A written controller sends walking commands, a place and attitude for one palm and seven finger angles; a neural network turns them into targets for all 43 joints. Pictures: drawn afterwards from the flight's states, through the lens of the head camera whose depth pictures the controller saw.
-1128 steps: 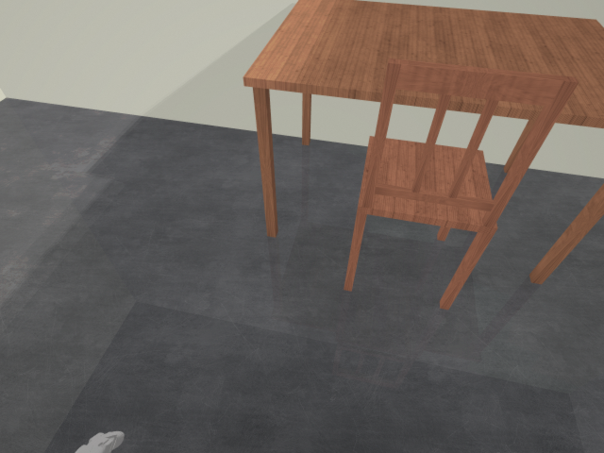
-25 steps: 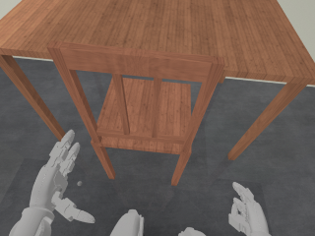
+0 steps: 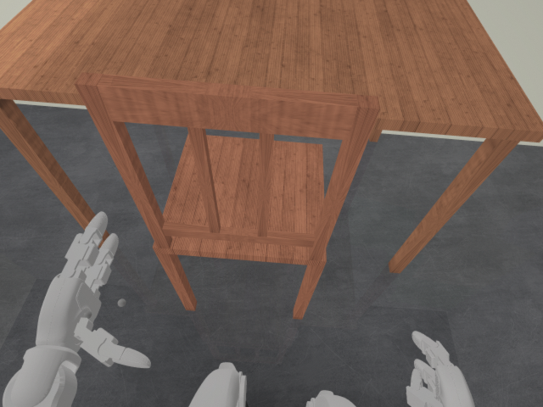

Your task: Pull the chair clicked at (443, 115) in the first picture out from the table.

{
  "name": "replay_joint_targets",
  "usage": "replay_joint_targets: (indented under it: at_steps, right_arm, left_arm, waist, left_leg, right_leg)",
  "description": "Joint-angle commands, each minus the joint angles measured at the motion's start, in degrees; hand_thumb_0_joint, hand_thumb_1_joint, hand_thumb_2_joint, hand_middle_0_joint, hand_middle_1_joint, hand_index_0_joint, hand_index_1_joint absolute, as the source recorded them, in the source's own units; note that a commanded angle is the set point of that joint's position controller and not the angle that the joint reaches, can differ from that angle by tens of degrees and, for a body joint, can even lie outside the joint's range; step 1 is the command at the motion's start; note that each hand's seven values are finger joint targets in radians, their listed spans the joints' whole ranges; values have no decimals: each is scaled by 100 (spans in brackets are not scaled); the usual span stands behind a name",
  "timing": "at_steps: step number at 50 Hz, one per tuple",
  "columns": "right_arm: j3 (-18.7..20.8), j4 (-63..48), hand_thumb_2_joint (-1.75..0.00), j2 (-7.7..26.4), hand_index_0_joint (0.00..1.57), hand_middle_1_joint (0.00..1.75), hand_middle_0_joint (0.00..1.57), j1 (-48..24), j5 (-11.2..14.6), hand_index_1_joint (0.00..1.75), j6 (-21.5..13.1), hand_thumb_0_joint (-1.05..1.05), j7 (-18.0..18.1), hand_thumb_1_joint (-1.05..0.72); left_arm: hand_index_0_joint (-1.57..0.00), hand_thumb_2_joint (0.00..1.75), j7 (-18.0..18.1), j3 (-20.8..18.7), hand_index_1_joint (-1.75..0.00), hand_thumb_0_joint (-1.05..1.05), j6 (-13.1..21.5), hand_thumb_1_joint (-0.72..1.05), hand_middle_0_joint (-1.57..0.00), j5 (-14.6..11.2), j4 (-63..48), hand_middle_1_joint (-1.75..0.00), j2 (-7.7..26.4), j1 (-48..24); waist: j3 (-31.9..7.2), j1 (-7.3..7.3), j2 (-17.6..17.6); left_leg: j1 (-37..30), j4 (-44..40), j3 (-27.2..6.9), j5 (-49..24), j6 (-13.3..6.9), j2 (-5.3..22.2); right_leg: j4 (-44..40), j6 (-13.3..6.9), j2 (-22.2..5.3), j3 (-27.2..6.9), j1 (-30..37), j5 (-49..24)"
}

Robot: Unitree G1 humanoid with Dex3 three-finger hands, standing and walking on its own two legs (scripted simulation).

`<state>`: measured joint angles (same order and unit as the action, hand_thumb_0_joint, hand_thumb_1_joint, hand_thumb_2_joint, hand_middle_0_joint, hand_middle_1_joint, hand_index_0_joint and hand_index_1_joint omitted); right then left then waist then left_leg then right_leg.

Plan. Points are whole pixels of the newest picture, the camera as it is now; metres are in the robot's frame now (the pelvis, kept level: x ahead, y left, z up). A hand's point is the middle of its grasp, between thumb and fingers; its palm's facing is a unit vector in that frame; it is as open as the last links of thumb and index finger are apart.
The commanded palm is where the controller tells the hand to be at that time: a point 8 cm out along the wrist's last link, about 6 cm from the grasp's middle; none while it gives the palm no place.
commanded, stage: raise the hand toward the chair's back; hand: left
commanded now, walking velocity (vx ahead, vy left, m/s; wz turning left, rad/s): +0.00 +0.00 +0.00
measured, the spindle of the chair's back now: (207, 186) +0.47 +0.14 +0.01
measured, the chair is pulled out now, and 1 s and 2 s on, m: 0.00 0.00 0.00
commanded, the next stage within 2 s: aim the fingers beside a spindle in 0.10 s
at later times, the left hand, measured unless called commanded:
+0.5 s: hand (153, 293) +0.26 +0.17 +0.04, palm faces -0.06 -1.00 -0.04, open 16.9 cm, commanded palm +0.25 +0.24 +0.03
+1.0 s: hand (177, 278) +0.30 +0.16 +0.01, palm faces -0.04 -1.00 -0.04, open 16.9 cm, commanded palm +0.28 +0.21 +0.01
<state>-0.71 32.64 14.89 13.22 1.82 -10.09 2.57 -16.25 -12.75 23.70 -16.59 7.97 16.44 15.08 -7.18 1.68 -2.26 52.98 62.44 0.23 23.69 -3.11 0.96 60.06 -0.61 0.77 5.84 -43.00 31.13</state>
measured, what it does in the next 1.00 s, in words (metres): stands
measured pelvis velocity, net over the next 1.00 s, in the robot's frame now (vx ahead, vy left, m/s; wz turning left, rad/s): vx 0.01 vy -0.02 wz -0.01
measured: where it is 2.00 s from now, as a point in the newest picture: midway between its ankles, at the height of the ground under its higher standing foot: outside the picture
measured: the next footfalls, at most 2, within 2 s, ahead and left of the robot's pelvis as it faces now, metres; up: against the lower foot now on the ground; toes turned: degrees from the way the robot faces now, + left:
none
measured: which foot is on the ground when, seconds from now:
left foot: down 0.00-1.00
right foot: down 0.00-1.00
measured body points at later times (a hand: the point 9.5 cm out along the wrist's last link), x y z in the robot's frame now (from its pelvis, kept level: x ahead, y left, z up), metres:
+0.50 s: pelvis +0.00 -0.01 +0.00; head +0.07 +0.00 +0.44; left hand +0.26 +0.23 +0.04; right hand +0.17 -0.26 -0.08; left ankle +0.07 +0.08 -0.66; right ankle -0.01 -0.12 -0.66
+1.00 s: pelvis +0.01 -0.02 -0.02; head +0.10 -0.02 +0.42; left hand +0.29 +0.21 +0.01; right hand +0.17 -0.27 -0.11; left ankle +0.07 +0.08 -0.66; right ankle -0.01 -0.12 -0.66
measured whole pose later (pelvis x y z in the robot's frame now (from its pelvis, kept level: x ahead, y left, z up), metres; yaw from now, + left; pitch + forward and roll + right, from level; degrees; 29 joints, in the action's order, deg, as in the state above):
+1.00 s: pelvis +0.01 -0.02 -0.02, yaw -1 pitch +18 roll -2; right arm -0.4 33.1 14.9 11.9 1.0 -8.2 1.6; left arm -13.3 -9.2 24.6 -14.1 16.4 13.9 4.8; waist -7.9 2.1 -2.5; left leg 59.2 66.9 0.3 25.8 -1.5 1.8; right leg 66.4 -2.3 1.3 5.6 -50.1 34.3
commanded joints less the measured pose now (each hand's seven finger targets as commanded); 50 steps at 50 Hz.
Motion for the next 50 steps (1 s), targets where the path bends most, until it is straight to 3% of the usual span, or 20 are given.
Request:
replay_joint_targets:
  at_steps: [1, 2, 5, 7, 12, 15, 17, 18, 20, 23, 25, 27, 29, 32, 35, 39, 42, 43, 50]
  right_arm:
    - [339, -1007, -90, 835, 20, 30, 20, -232, 86, 30, -346, 0, 120, -90]
    - [333, -973, -90, 820, 20, 30, 20, -231, 66, 30, -362, 0, 131, -90]
    - [334, -894, -90, 736, 20, 30, 20, -210, 29, 30, -400, 0, 136, -90]
    - [319, -776, -90, 725, 20, 30, 20, -224, 9, 30, -397, 0, 122, -90]
    - [301, -795, -90, 810, 20, 30, 20, -240, 40, 30, -317, 0, 106, -90]
    - [302, -870, -90, 856, 20, 30, 20, -193, 60, 30, -340, 0, 144, -90]
    - [309, -869, -90, 846, 20, 30, 20, -180, 43, 30, -373, 0, 165, -90]
    - [304, -872, -90, 823, 20, 30, 20, -182, 31, 30, -391, 0, 161, -90]
    - [292, -835, -90, 769, 20, 30, 20, -181, 0, 30, -420, 0, 145, -90]
    - [322, -757, -90, 740, 20, 30, 20, -205, -32, 30, -365, 0, 109, -90]
    - [300, -748, -90, 734, 20, 30, 20, -239, -29, 30, -315, 0, 63, -90]
    - [324, -736, -90, 772, 20, 30, 20, -218, -13, 30, -231, 0, 46, -90]
    - [314, -817, -90, 805, 20, 30, 20, -190, -1, 30, -198, 0, 34, -90]
    - [340, -835, -90, 820, 20, 30, 20, -154, 12, 30, -208, 0, 61, -90]
    - [340, -807, -90, 777, 20, 30, 20, -123, -13, 30, -267, 0, 68, -90]
    - [351, -671, -90, 762, 20, 30, 20, -106, -59, 30, -254, 0, 34, -90]
    - [360, -618, -90, 792, 20, 30, 20, -121, -61, 30, -147, 0, 8, -90]
    - [346, -663, -90, 787, 20, 30, 20, -128, -61, 30, -128, 0, -13, -90]
    - [360, -754, -90, 773, 20, 30, 20, -120, -59, 30, -84, 0, -10, -90]
  left_arm:
    - [-6, 30, -239, -253, -8, 0, 158, -50, -6, -121, -1479, -8, 843, -251]
    - [-6, 30, -176, -407, -8, 0, 175, -50, -6, -138, -1577, -8, 974, -238]
    - [-6, 30, 24, -527, -8, 0, 382, -50, -6, -169, -1800, -8, 951, -271]
    - [-6, 30, 137, -570, -8, 0, 488, -50, -6, -132, -1571, -8, 936, -316]
    - [-6, 30, -80, -132, -8, 0, 301, -50, -6, -31, -702, -8, 566, -403]
    - [-6, 30, -287, 48, -8, 0, 209, -50, -6, -65, -908, -8, 553, -862]
    - [-6, 30, -262, -149, -8, 0, 239, -50, -6, -71, -1103, -8, 797, -876]
    - [-6, 30, -221, -151, -8, 0, 312, -50, -6, -81, -1329, -8, 816, -974]
    - [-6, 30, -73, -166, -8, 0, 451, -50, -6, -81, -1500, -8, 780, -1072]
    - [-6, 30, 173, -541, -8, 0, 534, -50, -6, -30, -1145, -8, 953, -738]
    - [-6, 30, 223, -279, -8, 0, 500, -50, -6, 45, -863, -8, 695, -912]
    - [-6, 30, 212, -348, -8, 0, 356, -50, -6, 89, -372, -8, 720, -773]
    - [-6, 30, 94, -70, -8, 0, 263, -50, -6, 73, -384, -8, 523, -938]
    - [-6, 30, -9, -136, -8, 0, 308, -50, -6, 15, -676, -8, 680, -1066]
    - [-6, 30, 32, -18, -8, 0, 527, -50, -6, 2, -1131, -8, 631, -1336]
    - [-6, 30, 264, -104, -8, 0, 672, -50, -6, 66, -816, -8, 625, -1264]
    - [-6, 30, 326, -228, -8, 0, 574, -50, -6, 175, -199, -8, 660, -1207]
    - [-6, 30, 300, -69, -8, 0, 548, -50, -6, 180, -217, -8, 506, -1360]
    - [-6, 30, 290, 162, -8, 0, 600, -50, -6, 178, -791, -8, 476, -1872]
  waist:
    - [-1432, -18, -396]
    - [-1484, -36, -273]
    - [-1489, -38, -304]
    - [-1191, -1, -265]
    - [-791, 136, -57]
    - [-1152, 165, -91]
    - [-1397, 98, -109]
    - [-1575, 69, -295]
    - [-1610, 42, -366]
    - [-1502, -57, -205]
    - [-1253, 32, -251]
    - [-1116, 24, -19]
    - [-1280, 82, 18]
    - [-1616, 53, -22]
    - [-1852, 71, -281]
    - [-1665, 114, 30]
    - [-1412, 90, 179]
    - [-1486, 103, 98]
    - [-2104, 90, -214]
  left_leg:
    - [-2076, -1155, -483, -687, 154, 90]
    - [-2074, -1134, -511, -820, 146, 96]
    - [-2191, -1099, -530, -1026, 169, 113]
    - [-2027, -1068, -557, -878, 181, 115]
    - [-1558, -980, -471, -312, 149, 79]
    - [-1666, -909, -447, -434, 123, 63]
    - [-1760, -837, -422, -692, 110, 63]
    - [-1890, -827, -426, -815, 113, 64]
    - [-2008, -814, -454, -987, 130, 77]
    - [-1779, -771, -431, -1034, 153, 85]
    - [-1608, -743, -402, -842, 163, 74]
    - [-1342, -692, -332, -702, 144, 55]
    - [-1304, -636, -292, -725, 129, 38]
    - [-1435, -542, -269, -1007, 103, 49]
    - [-1716, -518, -318, -1261, 113, 76]
    - [-1487, -411, -328, -1203, 111, 84]
    - [-1096, -337, -272, -986, 111, 60]
    - [-1084, -324, -259, -963, 115, 45]
    - [-1536, -260, -281, -1299, 95, 73]
  right_leg:
    - [-1076, -81, 65, -209, -18, -812]
    - [-1064, -84, 86, -206, 43, -901]
    - [-991, -76, 90, -157, -61, -990]
    - [-959, -85, 102, -140, -221, -879]
    - [-999, -57, 78, -210, -437, -567]
    - [-1005, -49, 41, -275, -301, -685]
    - [-991, -57, 48, -324, -145, -877]
    - [-952, -66, 39, -325, -138, -956]
    - [-880, -77, 36, -283, -199, -1040]
    - [-788, -87, 61, -265, -197, -1104]
    - [-761, -75, 40, -256, -375, -994]
    - [-809, -60, 48, -318, -337, -948]
    - [-794, -40, 14, -367, -265, -1065]
    - [-778, -37, 10, -443, -77, -1381]
    - [-667, -51, 9, -383, -164, -1507]
    - [-588, -34, 24, -372, -328, -1486]
    - [-532, -31, 28, -411, -418, -1392]
    - [-496, -28, 7, -429, -403, -1405]
    - [-443, -50, -6, -451, -327, -1646]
